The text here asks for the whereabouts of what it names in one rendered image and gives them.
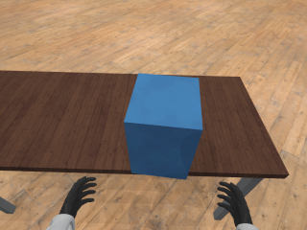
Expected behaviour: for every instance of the table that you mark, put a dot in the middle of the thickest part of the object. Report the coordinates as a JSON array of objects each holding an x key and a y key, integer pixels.
[{"x": 73, "y": 122}]

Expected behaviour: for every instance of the robot left forearm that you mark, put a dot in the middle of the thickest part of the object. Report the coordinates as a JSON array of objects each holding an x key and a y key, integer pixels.
[{"x": 62, "y": 222}]

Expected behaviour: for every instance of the carton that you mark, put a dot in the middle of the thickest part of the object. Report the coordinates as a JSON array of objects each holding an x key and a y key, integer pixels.
[{"x": 163, "y": 125}]

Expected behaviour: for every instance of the robot right hand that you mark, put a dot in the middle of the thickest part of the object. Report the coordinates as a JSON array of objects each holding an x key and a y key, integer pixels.
[{"x": 238, "y": 206}]

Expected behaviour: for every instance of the robot left hand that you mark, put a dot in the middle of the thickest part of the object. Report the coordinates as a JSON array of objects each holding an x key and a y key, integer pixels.
[{"x": 74, "y": 201}]

